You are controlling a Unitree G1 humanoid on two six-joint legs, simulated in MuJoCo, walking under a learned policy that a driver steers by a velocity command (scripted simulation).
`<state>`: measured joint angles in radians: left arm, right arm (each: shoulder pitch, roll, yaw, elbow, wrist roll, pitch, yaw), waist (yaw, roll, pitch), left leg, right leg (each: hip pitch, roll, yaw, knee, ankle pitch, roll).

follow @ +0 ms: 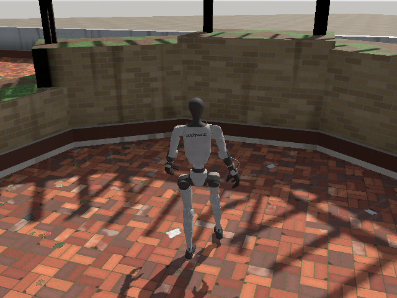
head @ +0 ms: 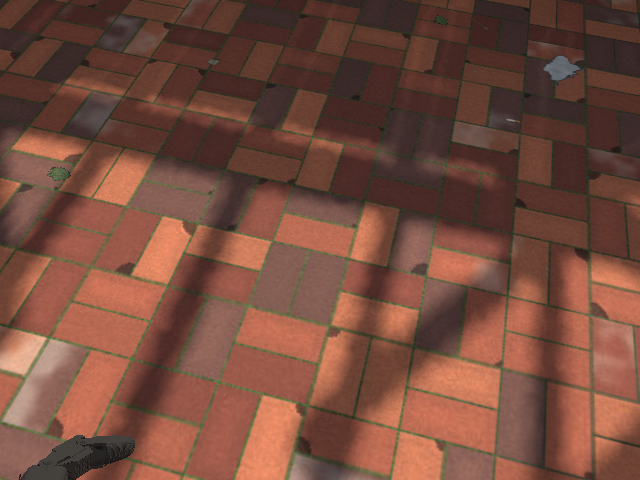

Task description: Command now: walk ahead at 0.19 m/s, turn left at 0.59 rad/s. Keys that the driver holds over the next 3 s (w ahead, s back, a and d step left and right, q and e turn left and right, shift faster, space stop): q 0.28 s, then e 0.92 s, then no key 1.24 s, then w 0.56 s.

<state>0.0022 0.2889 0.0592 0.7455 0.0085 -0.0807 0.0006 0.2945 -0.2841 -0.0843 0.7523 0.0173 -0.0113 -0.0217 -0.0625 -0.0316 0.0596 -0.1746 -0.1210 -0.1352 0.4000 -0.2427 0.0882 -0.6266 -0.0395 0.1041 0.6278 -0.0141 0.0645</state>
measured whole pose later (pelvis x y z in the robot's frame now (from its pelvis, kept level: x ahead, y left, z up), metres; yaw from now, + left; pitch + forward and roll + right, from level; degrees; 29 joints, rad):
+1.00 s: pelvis +0.13 -0.04 +0.00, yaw -4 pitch +2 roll +2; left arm 0.19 0.30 0.06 0.72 -0.01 0.01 0.01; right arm 0.10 -0.31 -0.09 0.72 0.00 0.02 -0.06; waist 0.02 0.02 0.05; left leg -0.53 -0.01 -0.05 1.11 -0.43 -0.08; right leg -0.29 0.05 0.05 0.47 -0.22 -0.07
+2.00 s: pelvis +0.13 -0.04 -0.01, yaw -18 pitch -2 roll +0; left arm 0.22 0.23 0.02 0.82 0.01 0.00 0.01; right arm 0.19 -0.27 -0.04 0.90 -0.01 0.00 -0.03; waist -0.01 0.00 0.04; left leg -0.20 0.03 -0.05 0.49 -0.25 -0.05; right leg -0.17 0.03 0.06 0.51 -0.31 -0.01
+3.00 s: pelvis +0.29 -0.05 +0.00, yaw -17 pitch +1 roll +0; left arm 0.04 0.27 0.04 0.85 -0.03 -0.08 -0.03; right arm 0.48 -0.20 -0.01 1.08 0.00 -0.08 -0.01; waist -0.09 -0.03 0.02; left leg 0.12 -0.03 0.01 0.15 -0.29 0.04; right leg -0.62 -0.08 -0.02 0.66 -0.02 0.00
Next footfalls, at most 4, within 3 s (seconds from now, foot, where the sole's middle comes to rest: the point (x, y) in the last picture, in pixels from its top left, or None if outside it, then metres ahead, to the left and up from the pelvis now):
0.10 right None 0.24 -0.12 -0.78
0.48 left None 0.14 0.12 -0.78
0.80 right None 0.17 -0.12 -0.78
1.30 left None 0.22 0.09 -0.78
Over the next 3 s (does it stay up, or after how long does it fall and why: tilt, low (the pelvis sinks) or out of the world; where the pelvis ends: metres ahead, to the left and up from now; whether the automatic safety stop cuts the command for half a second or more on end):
stays up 0.29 -0.05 0.00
